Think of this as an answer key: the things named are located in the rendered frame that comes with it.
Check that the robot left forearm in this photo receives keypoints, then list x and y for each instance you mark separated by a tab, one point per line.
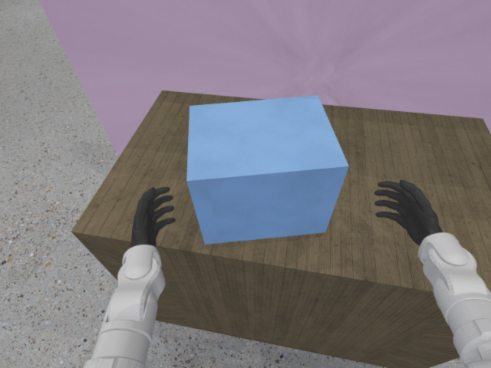
127	328

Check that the pedestal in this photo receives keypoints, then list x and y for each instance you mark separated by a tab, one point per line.
357	291

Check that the left robot hand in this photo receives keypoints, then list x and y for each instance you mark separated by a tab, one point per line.
145	229

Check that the right robot hand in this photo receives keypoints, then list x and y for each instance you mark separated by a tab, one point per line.
416	214

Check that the carton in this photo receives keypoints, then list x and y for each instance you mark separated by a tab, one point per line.
263	168

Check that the robot right forearm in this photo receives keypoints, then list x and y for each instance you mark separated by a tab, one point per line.
460	293

